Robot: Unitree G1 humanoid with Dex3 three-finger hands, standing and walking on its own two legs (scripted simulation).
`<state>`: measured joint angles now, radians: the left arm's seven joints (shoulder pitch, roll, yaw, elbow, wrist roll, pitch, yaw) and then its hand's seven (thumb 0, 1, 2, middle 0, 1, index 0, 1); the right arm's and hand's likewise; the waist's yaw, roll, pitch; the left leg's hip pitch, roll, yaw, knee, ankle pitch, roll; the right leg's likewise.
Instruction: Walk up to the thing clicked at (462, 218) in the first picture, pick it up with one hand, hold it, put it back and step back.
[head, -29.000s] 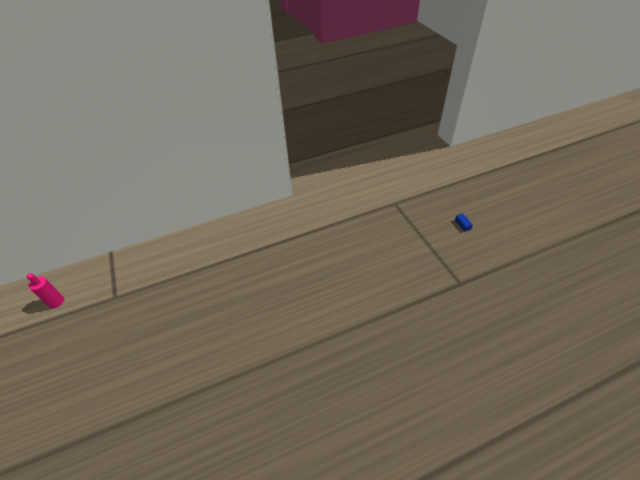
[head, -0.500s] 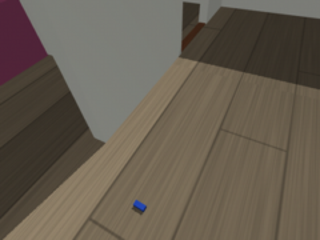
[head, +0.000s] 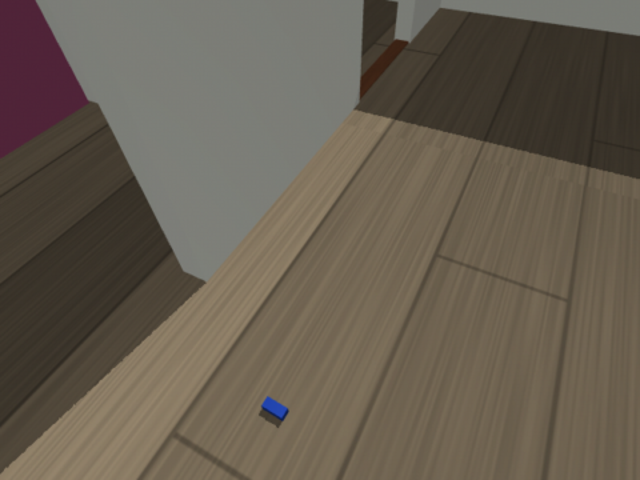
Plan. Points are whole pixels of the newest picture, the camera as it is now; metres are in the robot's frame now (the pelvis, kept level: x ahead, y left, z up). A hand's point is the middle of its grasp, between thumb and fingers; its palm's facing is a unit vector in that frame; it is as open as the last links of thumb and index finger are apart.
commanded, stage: walk up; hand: left
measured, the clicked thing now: (275, 408) +0.46 +0.20 -0.77
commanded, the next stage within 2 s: none
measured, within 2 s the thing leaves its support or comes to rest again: neither
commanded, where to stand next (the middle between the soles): +0.05 -0.04 m, yaw -4 degrees
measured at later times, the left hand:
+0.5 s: hand out of the picture +0.05 +0.33 -0.19, palm faces -0.01 -0.92 -0.39, open 7.3 cm
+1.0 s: hand out of the picture +0.05 +0.25 -0.16, palm faces -0.05 -0.93 -0.36, open 7.3 cm
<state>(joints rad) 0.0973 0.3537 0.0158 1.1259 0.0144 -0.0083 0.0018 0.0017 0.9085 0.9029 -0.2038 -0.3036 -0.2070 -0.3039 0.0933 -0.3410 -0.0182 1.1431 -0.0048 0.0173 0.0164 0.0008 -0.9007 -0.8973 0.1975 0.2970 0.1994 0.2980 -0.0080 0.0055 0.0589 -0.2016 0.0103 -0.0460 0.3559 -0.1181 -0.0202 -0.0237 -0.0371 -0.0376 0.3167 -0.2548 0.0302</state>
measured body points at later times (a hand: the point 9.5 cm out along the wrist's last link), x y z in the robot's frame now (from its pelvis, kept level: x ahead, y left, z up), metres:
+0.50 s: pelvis -0.06 +0.06 -0.03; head -0.02 +0.08 +0.41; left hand +0.05 +0.38 -0.16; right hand +0.00 -0.26 -0.14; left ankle -0.08 +0.17 -0.75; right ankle -0.06 -0.12 -0.72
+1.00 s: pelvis -0.06 +0.00 -0.02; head -0.04 -0.01 +0.43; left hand +0.05 +0.30 -0.13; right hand +0.00 -0.33 -0.14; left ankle -0.08 +0.15 -0.72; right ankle -0.02 -0.12 -0.75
